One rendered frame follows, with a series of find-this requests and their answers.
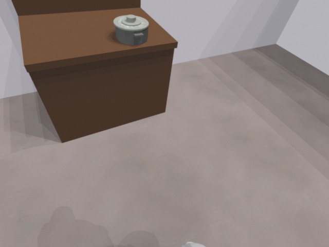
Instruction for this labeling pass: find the pot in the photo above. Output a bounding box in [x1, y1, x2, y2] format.
[115, 27, 148, 45]

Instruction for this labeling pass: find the lid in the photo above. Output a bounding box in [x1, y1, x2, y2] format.
[114, 15, 149, 31]

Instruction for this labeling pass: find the table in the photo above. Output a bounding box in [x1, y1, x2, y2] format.
[12, 0, 178, 143]

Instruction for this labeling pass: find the knob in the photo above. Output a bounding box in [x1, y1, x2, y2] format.
[126, 14, 136, 22]

